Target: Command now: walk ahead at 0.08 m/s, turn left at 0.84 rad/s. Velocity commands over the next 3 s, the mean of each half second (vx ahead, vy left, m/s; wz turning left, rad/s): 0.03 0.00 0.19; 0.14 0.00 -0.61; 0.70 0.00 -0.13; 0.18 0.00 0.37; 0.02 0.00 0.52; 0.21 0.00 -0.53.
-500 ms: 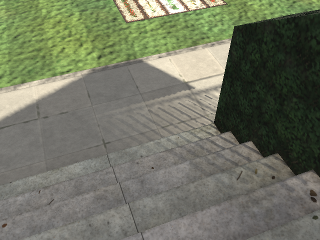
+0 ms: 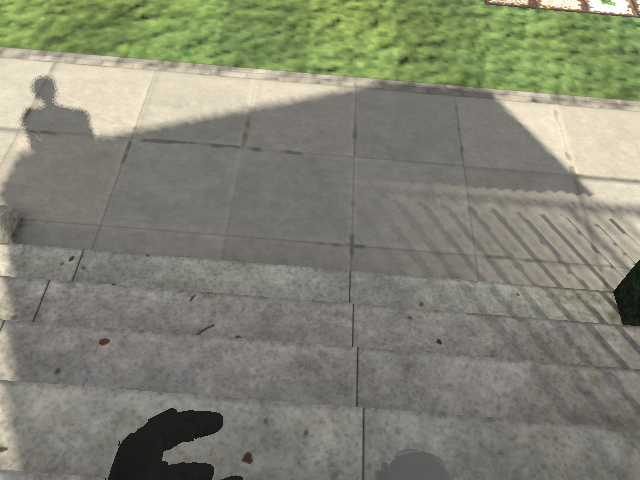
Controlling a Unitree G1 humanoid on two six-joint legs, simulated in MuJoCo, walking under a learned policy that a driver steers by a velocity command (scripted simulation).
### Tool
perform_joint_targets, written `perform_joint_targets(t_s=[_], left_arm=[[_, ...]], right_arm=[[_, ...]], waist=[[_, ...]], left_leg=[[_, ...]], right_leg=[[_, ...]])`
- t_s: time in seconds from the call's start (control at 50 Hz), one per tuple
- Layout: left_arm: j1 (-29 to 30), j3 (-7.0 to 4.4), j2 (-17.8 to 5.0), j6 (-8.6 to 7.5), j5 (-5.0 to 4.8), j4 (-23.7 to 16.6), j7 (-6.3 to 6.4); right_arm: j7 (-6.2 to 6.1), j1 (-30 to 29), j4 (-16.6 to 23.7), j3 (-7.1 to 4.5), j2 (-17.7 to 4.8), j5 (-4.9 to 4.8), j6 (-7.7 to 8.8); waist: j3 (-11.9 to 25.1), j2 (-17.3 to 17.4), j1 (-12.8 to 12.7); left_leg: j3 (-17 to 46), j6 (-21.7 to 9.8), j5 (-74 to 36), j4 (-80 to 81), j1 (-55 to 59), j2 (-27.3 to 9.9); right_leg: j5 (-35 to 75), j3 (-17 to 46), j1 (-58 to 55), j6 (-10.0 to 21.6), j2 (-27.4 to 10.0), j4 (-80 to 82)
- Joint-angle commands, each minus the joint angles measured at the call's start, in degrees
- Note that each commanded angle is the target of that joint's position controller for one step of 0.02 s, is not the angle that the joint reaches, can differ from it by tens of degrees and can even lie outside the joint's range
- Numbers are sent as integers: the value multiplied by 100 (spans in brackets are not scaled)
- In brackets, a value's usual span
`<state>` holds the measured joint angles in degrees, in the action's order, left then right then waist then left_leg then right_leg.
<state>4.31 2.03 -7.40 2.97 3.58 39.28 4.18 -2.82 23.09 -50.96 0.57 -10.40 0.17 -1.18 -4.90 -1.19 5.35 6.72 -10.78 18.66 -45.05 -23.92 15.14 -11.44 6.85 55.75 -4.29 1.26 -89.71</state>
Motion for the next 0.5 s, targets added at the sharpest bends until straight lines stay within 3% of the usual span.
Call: perform_joint_targets(t_s=[0.02,0.04,0.08,0.12,0.16,0.2,0.26,0.32,0.38,0.4,0.48,0.5], left_arm=[[-910,-279,-880,36,1,-151,-34],[-763,-310,-913,38,-50,-207,-63],[-365,-257,-707,72,-35,-344,-114],[-320,-259,-692,55,-50,-419,-118],[-72,-259,-700,69,-39,-545,-178],[-100,-267,-724,29,-15,-534,-244],[-367,-358,-938,-75,-10,-487,-290],[-992,-402,-980,-184,-141,-79,-371],[-858,-439,-1011,-325,-293,164,-442],[-880,-445,-983,-347,-342,197,-475],[-680,-538,-1196,-458,-322,113,-578],[-704,-551,-1234,-477,-358,113,-605]], right_arm=[[-204,43,679,-277,-1121,-115,-116],[-213,361,544,-279,-1087,-111,-143],[-228,432,683,-250,-958,-68,-208],[-198,292,818,-247,-941,-39,-238],[-189,147,947,-198,-835,-4,-217],[-201,-5,1050,-129,-714,-10,-207],[-151,-13,1080,-146,-783,-4,-123],[-95,-269,1015,5,-493,-6,-29],[-102,-236,908,135,-354,50,96],[-102,-247,864,130,-392,73,118],[-32,347,636,39,-568,96,113],[-33,421,578,14,-567,113,125]], waist=[[1400,112,-600],[1322,21,-457],[949,295,-213],[762,408,-262],[426,460,-164],[397,653,-159],[445,622,-184],[447,536,-315],[267,402,33],[192,361,45],[21,352,537],[-13,379,604]], left_leg=[[2596,570,-6023,589,1354,-1801],[2302,611,-4723,242,1635,-1442],[2456,636,-4166,218,1884,-1348],[2636,642,-4120,307,1714,-1372],[2813,595,-3147,404,1301,-1272],[2875,501,-2427,335,1274,-1224],[3094,440,-2583,326,1398,-1221],[2611,531,-2128,132,1103,-1133],[2140,540,-1653,-188,806,-1115],[1915,539,-1840,-279,611,-1106],[2007,374,-3048,-702,1139,-1162],[2038,336,-3263,-831,1189,-1176]], right_leg=[[1016,-95,-58,-47,-123,267],[1398,37,227,20,-53,700],[1280,-1,705,70,-9,863],[1231,68,563,35,-61,1200],[1543,-18,422,30,71,1729],[1849,18,292,3,70,2181],[2025,154,-138,88,44,2976],[2729,414,-1257,269,-68,4200],[3646,916,-2208,473,201,5668],[3721,823,-2537,494,251,6008],[2980,367,-2385,508,-33,7108],[2708,272,-2379,509,-92,7266]])
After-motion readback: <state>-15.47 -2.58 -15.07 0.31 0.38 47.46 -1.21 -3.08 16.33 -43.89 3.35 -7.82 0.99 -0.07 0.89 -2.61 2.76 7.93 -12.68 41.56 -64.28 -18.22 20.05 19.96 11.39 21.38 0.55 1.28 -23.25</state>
